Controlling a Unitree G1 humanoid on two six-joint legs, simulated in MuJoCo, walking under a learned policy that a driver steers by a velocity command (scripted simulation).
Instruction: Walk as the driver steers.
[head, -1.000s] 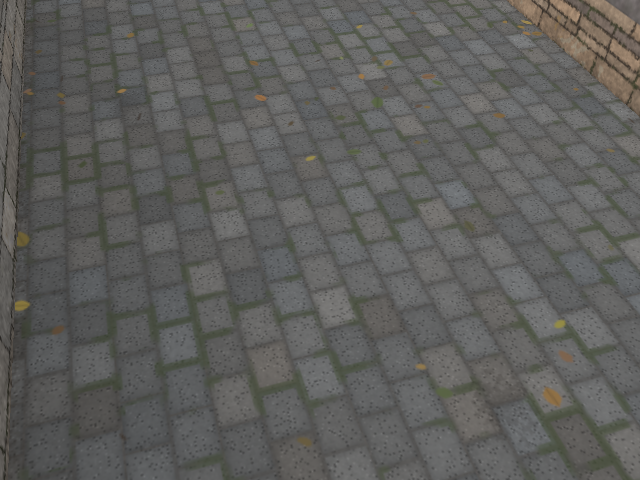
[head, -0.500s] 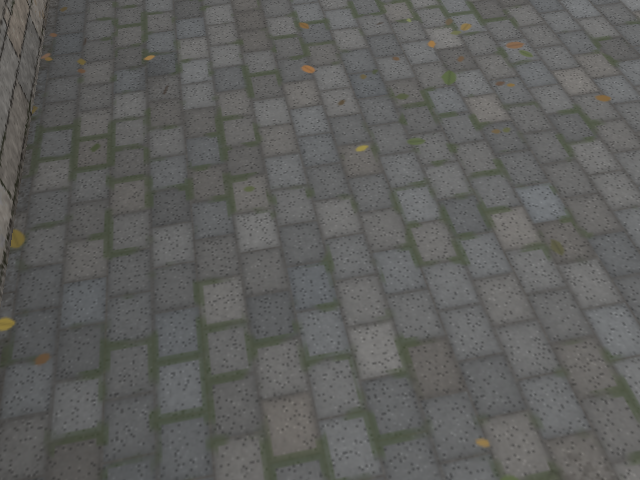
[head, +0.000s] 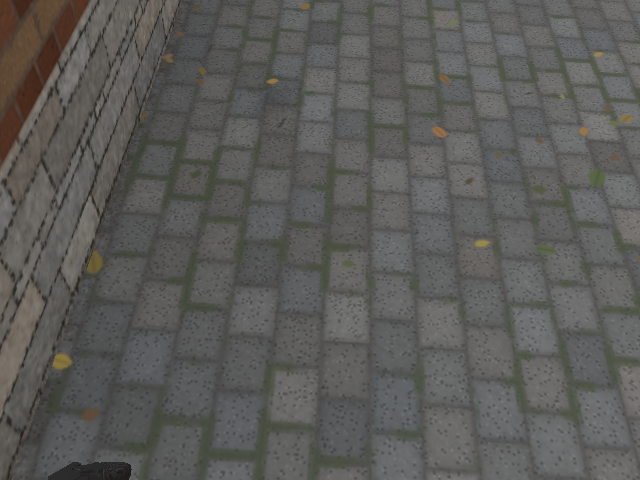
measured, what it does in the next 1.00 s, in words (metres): walks ahead: right foot, then left foot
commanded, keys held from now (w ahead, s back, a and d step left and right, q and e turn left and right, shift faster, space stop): w+q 0.18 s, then w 0.44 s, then w+e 0.38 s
